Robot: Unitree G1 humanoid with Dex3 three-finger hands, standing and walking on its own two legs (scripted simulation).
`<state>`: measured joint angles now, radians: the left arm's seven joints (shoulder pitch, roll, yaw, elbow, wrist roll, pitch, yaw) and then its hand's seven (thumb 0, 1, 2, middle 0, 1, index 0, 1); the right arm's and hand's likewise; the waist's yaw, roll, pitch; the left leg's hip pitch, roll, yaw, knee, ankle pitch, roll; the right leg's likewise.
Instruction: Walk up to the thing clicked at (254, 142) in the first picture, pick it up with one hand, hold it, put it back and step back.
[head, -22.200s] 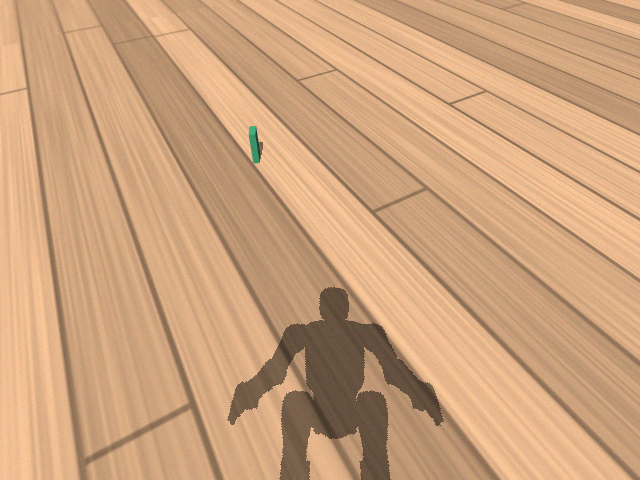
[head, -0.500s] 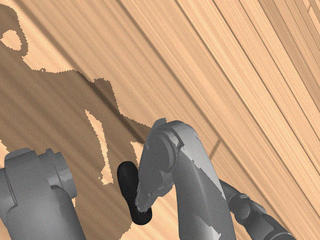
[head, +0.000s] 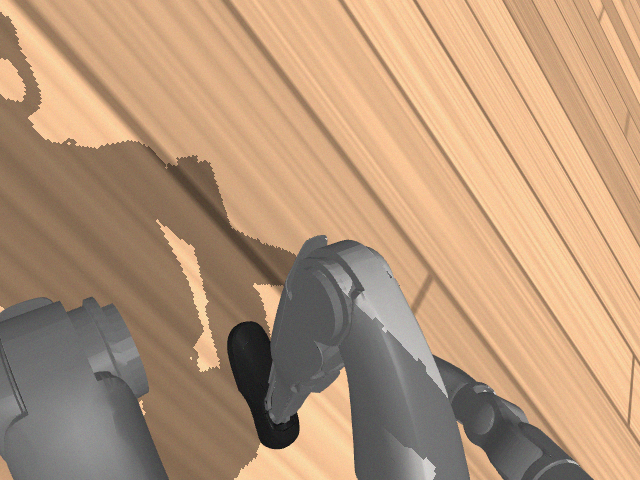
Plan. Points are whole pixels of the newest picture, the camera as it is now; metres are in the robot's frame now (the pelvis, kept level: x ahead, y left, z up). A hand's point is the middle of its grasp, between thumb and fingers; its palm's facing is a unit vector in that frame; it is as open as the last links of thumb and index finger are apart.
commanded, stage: lower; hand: left
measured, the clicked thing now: out of the picture +0.45 +0.31 -0.20
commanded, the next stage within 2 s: rest in 0.06 s
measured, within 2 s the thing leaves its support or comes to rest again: rests again in 0.90 s
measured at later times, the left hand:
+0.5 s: hand out of the picture +0.43 +0.34 -0.17, palm faces +0.53 -0.85 +0.01, open 11.4 cm
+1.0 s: hand out of the picture +0.43 +0.36 -0.15, palm faces +0.53 -0.85 +0.01, open 17.5 cm
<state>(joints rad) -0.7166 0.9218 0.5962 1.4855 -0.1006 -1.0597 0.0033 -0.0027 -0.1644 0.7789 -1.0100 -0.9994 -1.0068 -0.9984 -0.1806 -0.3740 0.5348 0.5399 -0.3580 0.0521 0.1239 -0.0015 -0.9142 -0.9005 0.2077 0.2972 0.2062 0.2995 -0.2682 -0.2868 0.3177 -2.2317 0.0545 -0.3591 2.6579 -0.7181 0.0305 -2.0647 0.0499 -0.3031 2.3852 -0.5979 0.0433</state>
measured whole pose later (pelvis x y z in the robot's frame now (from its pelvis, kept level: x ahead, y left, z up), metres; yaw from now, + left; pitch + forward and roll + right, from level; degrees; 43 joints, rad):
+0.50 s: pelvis +0.00 +0.00 +0.00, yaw +0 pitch +12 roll -19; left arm -0.69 0.92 0.62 1.43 -0.09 -1.06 0.00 0.00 -0.11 0.50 -0.59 -0.52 -0.58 -0.53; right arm -0.18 -0.37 0.54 0.53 -0.36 0.05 0.12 0.00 -0.90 -0.90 0.21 0.30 0.21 0.30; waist -0.26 -0.30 0.33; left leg -2.22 0.06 -0.37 2.66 -0.72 0.03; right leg -2.05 0.05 -0.31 2.38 -0.60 0.04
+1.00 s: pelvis +0.00 +0.00 +0.00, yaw +0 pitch +13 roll -18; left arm -0.66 0.90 0.67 1.28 -0.10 -1.01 -0.06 -0.01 -0.60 0.08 -0.10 -0.07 -0.10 -0.08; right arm -0.15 -0.37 0.49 0.53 -0.34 0.06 0.12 0.00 -0.91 -0.90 0.21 0.30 0.21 0.30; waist -0.24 -0.28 0.30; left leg -2.22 0.05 -0.36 2.65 -0.73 0.02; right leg -2.06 0.05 -0.30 2.38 -0.60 0.03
